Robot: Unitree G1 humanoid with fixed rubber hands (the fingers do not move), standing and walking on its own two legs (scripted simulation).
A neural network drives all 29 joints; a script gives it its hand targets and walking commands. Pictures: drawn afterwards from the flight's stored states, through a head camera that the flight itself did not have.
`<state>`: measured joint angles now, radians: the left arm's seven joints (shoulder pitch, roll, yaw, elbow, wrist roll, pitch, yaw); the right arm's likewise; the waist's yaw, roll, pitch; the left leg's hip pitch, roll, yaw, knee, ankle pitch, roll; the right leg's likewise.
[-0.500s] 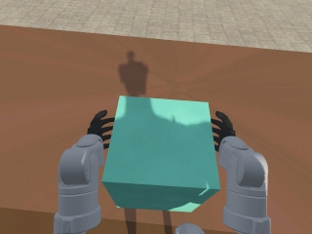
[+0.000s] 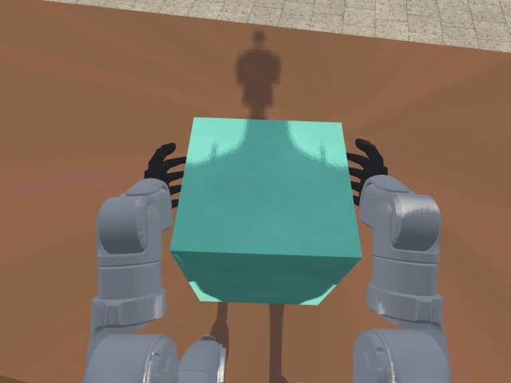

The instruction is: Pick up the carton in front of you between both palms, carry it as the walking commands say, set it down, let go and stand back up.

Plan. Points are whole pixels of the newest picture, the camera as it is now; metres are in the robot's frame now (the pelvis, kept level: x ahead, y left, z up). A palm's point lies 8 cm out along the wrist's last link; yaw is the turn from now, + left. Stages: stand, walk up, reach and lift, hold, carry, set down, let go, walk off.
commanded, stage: carry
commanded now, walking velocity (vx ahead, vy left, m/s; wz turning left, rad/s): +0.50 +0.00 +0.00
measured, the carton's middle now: (262, 221) +0.36 +0.01 +0.00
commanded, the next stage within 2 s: none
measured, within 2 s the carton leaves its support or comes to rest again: neither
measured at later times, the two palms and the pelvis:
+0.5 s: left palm (205, 62) +0.71 +0.15 +0.03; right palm (349, 67) +0.69 -0.15 +0.04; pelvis +0.34 +0.03 -0.05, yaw -1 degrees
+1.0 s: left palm (225, 7) +1.00 +0.14 -0.01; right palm (335, 6) +1.02 -0.16 -0.02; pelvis +0.66 -0.02 -0.10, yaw -1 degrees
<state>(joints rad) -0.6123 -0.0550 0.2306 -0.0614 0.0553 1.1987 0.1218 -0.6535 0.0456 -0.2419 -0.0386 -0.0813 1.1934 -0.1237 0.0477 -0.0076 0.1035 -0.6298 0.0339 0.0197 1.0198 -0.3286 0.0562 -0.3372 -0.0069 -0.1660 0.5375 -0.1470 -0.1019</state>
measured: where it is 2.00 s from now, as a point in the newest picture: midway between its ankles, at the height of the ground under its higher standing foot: (266, 149)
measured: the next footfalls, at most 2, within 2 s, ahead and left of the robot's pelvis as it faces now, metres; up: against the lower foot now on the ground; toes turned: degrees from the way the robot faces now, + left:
left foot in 0.20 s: +0.31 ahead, +0.07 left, -0.05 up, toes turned +2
right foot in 0.68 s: +0.63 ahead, -0.05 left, -0.10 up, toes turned -2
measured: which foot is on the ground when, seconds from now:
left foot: up 0.00-0.18, down 0.20-0.66, up 0.68-1.00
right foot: down 0.00-0.22, up 0.24-0.66, down 0.68-1.00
